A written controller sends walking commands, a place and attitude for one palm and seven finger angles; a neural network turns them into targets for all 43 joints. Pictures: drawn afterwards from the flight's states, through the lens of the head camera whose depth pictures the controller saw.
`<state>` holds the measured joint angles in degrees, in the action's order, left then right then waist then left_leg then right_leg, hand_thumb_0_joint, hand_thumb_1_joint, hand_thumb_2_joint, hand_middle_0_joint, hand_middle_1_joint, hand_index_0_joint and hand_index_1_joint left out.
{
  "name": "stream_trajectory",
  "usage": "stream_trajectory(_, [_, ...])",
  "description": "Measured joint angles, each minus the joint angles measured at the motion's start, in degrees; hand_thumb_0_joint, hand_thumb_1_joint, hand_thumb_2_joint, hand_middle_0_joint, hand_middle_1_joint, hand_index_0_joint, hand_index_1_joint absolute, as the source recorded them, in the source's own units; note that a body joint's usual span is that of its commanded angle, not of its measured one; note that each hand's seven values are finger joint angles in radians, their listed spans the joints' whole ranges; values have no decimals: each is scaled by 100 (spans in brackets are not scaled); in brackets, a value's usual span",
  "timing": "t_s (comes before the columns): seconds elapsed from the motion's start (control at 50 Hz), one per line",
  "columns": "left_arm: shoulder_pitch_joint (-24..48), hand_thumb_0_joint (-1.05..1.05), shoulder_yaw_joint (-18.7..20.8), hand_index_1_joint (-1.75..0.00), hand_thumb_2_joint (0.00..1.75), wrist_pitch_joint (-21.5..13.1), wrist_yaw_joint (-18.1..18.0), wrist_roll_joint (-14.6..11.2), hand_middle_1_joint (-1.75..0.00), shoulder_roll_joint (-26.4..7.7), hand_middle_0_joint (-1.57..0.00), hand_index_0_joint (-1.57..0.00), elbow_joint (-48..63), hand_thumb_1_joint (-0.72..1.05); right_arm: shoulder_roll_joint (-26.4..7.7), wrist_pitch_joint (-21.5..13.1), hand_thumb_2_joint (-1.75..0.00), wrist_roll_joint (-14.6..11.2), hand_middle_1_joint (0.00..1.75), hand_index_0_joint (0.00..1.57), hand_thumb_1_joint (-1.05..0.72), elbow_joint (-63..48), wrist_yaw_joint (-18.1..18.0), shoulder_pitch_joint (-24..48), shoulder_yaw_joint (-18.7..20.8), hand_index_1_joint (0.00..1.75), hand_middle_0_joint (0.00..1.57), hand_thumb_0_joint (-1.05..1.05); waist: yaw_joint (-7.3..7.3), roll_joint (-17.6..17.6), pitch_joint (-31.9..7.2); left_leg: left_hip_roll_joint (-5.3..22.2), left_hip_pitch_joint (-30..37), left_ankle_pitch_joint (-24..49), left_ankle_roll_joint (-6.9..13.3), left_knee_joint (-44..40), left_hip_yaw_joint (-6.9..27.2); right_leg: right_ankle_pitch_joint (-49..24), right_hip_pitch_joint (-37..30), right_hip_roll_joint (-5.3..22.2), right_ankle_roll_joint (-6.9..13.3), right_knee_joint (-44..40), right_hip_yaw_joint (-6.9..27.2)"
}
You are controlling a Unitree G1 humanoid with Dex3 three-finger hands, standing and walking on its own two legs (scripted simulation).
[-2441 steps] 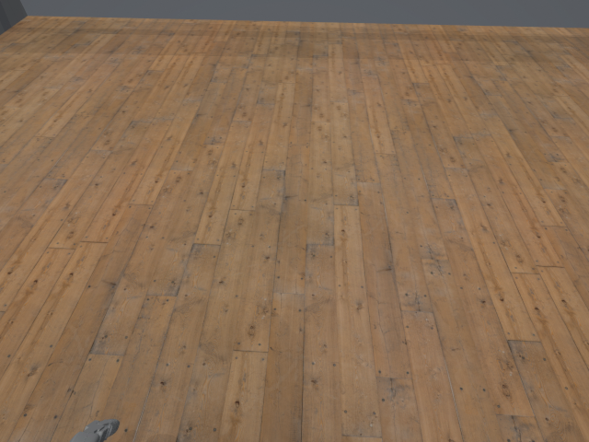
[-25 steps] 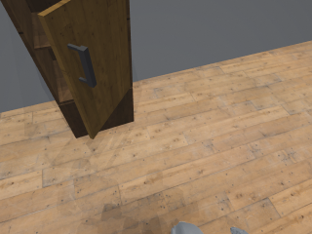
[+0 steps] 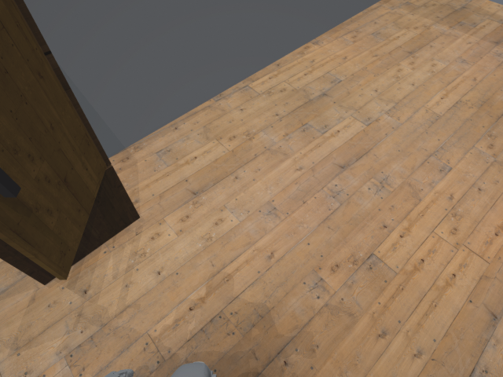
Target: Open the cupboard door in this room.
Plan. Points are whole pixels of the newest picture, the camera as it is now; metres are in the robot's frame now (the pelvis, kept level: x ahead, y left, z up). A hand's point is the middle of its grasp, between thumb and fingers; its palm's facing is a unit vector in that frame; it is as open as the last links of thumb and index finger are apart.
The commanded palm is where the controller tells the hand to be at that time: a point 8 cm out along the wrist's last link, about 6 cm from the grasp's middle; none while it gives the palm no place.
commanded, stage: walk to a spot facing it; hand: left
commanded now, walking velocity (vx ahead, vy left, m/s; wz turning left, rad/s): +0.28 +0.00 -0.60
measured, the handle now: out of the picture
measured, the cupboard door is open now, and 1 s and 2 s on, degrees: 45 45 45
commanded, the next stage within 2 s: turn to face it in 1.66 s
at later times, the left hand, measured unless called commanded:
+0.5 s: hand (222, 272) +0.33 +0.08 -0.17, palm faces -0.36 -0.91 -0.21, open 7.4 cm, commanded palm none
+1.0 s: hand (232, 250) +0.39 +0.06 -0.19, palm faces -0.37 -0.91 -0.16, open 7.3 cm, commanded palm none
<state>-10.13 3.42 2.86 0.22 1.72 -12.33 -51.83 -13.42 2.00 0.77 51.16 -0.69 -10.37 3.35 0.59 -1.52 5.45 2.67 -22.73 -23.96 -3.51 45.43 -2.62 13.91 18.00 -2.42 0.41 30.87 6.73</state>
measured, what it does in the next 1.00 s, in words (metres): walks ahead, turning right: left foot, then right foot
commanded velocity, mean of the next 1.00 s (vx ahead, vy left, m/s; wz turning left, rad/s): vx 0.34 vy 0.00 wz -0.40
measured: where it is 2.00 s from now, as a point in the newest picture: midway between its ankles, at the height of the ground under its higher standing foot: (341, 246)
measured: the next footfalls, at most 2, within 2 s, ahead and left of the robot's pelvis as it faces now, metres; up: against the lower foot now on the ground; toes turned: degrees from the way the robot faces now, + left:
left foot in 0.04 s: +0.05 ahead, +0.13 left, +0.00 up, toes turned +2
right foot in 0.48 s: +0.19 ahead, -0.18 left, +0.00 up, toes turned -25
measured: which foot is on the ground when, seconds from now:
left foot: up 0.00-0.02, down 0.04-0.48, up 0.50-0.94, down 0.96-1.00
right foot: down 0.00-0.04, up 0.06-0.46, down 0.48-0.96, up 0.98-1.00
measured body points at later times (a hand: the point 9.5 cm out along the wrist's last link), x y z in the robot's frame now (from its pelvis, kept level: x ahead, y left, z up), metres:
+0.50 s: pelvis +0.12 -0.06 -0.02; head +0.18 -0.08 +0.43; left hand +0.35 +0.13 -0.15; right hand -0.04 -0.24 -0.16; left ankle +0.02 +0.12 -0.71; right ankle +0.16 -0.16 -0.74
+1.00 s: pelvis +0.35 -0.12 -0.01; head +0.39 -0.12 +0.44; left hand +0.41 +0.11 -0.17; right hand +0.39 -0.40 -0.13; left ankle +0.46 -0.07 -0.74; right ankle +0.17 -0.16 -0.69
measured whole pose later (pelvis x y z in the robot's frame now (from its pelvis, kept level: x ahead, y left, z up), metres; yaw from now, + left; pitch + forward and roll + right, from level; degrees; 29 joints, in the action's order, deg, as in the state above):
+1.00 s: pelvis +0.35 -0.12 -0.01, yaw -28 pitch +0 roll -1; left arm -22.1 3.4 -2.1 0.3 0.6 -10.6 -62.5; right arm -9.8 -4.2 2.5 51.9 0.7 -4.0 1.8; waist -2.6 -2.1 3.6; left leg 3.2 -23.3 -11.7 2.4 35.8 -7.2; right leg 27.6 8.9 -2.2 2.2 48.9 1.6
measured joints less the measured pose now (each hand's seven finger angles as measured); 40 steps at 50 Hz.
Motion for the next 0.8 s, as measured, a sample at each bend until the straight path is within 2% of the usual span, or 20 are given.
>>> stream_trajectory(0.04, [-64,1,16,-30,90,32,38,-12,-30,17,-20,-21,-14,91,29,-107,-90,18,30,20,-91,-54,8,-105,-44,30,19,1,13,13,-143,-36,420,96,65,-914,-30,158,91,-82,-24,187,67])
stream_trajectory(0.06, [-86,1,28,-30,90,57,59,-31,-30,23,-20,-21,-20,91,37,-185,-90,55,30,20,-91,-66,-1,-175,-62,30,20,1,43,52,-218,0,483,388,218,-1140,-39,618,224,-144,-8,486,52])
stream_trajectory(0.1, [-55,1,73,-30,90,114,119,-33,-30,-13,-20,-21,-66,91,114,-288,-90,117,30,20,-91,-27,-35,-309,-117,30,20,1,55,32,-242,76,543,542,376,-1080,-157,1276,582,-111,-33,1473,-192])
stream_trajectory(0.16, [4,1,168,-30,90,64,247,32,-30,-108,-20,-21,-77,91,235,-358,-90,168,30,20,-91,74,-35,-636,-194,30,20,1,59,3,-279,205,914,591,371,-1526,-327,961,1120,88,-98,2806,-584])
stream_trajectory(0.22, [86,1,216,-30,90,3,321,44,-30,-163,-20,-20,-22,91,303,-410,-90,160,30,20,-91,228,-54,-935,-237,30,20,1,8,0,-278,301,1298,728,296,-2051,-543,370,1483,349,-175,3312,-788])
stream_trajectory(0.28, [174,1,204,-30,90,-20,342,36,-30,-174,-20,-20,-24,91,332,-480,-90,151,30,20,-91,368,-65,-1172,-244,30,20,1,18,17,-241,373,1616,705,233,-2328,-824,81,1660,535,-198,3170,-903])
stream_trajectory(0.36, [366,1,145,-30,90,7,367,22,-30,-133,-20,-20,-84,91,324,-499,-90,177,30,20,-91,520,-45,-1431,-218,30,20,1,156,66,-153,456,1979,477,91,-2401,-1201,21,1562,656,-149,2199,-1121])
stream_trajectory(0.42, [556,1,95,-30,90,-10,387,10,-30,-83,-20,-20,-85,91,289,-466,-90,200,30,20,-91,625,-18,-1599,-197,30,20,1,293,147,-69,574,2187,174,-79,-2225,-1430,213,1249,594,-16,1323,-1309])
stream_trajectory(0.46, [652,1,64,-30,90,-107,396,3,-30,-63,-20,-20,-25,91,263,-426,-90,181,30,20,-91,703,6,-1729,-196,30,20,1,329,224,-25,752,2199,-172,-195,-1751,-1505,270,858,450,153,768,-1433])
stream_trajectory(0.48, [673,1,54,-30,90,-215,390,7,-30,-93,-20,-20,27,91,287,-389,-90,138,30,20,-91,754,35,-1791,-201,30,20,1,312,165,-32,839,2005,-346,-163,-1121,-1494,211,668,437,299,524,-1406])
stream_trajectory(0.5, [694,1,71,-30,90,-333,336,-14,-30,-83,-20,-20,55,91,285,-306,-90,88,30,20,-91,822,65,-1709,-205,30,20,1,252,153,21,872,1645,-544,-105,-140,-1227,172,729,389,375,735,-1364])
stream_trajectory(0.54, [651,1,66,-30,90,-441,214,-89,-30,-24,-20,-20,58,91,245,-172,-90,35,30,20,-91,879,89,-1386,-172,30,20,1,247,193,172,731,827,-476,29,1650,-505,276,600,268,417,887,-1323])
stream_trajectory(0.58, [495,1,31,-30,90,-439,122,-108,-30,40,-20,-20,-1,91,214,-152,-90,37,30,20,-91,803,88,-1036,-118,30,20,1,250,220,198,659,131,-46,54,2374,-210,232,313,145,395,557,-1258])
stream_trajectory(0.62, [293,0,7,-30,90,-423,66,-82,-30,100,-20,-20,-112,91,209,-185,-90,69,30,20,-91,644,86,-699,-81,30,20,2,245,201,148,648,-374,295,38,2272,-117,97,18,47,389,104,-1149])
stream_trajectory(0.68, [-5,0,53,-30,90,-452,10,-65,-30,161,-20,-21,-290,93,230,-252,-90,100,30,20,-91,391,104,-301,-47,29,20,1,197,163,5,618,-859,682,10,1674,-39,-12,-373,-48,436,-465,-993])
stream_trajectory(0.8, [-549,0,44,-30,90,-578,37,-52,-30,164,-20,-21,-580,93,235,-303,-90,100,30,20,-91,193,166,232,-19,29,19,1,-77,189,-226,467,-1073,1122,1,553,9,154,-1112,-167,397,-1062,-761])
